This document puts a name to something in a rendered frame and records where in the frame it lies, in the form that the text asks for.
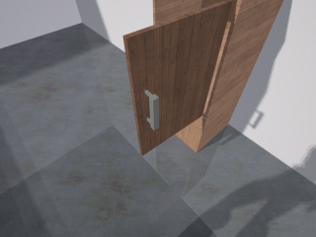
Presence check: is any handle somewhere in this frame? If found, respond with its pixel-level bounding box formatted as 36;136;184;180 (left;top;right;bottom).
143;89;159;130

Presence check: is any cupboard door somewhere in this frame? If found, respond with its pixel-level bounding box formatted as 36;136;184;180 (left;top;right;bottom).
122;0;233;156

